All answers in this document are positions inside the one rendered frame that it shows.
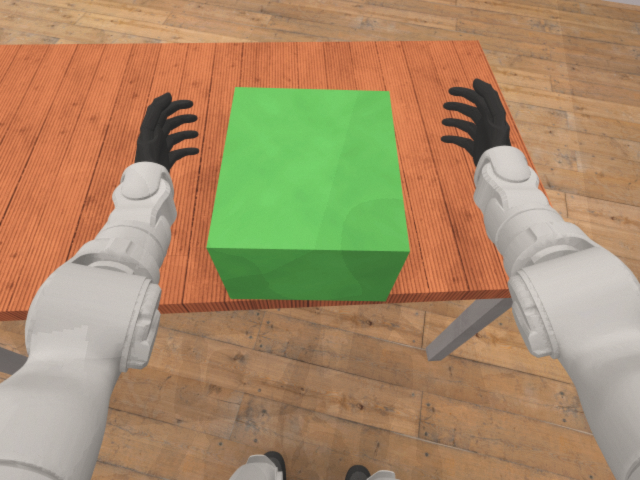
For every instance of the right robot upper arm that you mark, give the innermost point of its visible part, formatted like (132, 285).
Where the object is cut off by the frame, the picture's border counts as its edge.
(582, 310)

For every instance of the robot left foot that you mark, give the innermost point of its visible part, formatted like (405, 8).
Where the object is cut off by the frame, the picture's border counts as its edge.
(278, 460)

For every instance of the carton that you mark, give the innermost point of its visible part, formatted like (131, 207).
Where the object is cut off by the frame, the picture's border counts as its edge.
(309, 202)

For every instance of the right robot forearm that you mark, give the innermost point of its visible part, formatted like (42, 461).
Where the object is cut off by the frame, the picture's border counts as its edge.
(518, 219)

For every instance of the robot left hand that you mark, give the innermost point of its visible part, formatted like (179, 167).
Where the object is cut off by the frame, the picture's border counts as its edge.
(154, 142)

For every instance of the left robot upper arm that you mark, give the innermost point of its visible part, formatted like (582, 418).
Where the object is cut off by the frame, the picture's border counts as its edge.
(92, 325)

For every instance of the left robot forearm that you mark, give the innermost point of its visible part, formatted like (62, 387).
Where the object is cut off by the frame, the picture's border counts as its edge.
(135, 238)

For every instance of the robot left shin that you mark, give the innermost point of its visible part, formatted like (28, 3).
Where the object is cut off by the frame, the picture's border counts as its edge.
(260, 459)

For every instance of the robot right hand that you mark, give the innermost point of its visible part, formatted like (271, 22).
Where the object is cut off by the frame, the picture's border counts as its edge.
(491, 129)

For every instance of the table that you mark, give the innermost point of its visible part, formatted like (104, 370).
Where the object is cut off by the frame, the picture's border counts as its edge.
(70, 118)

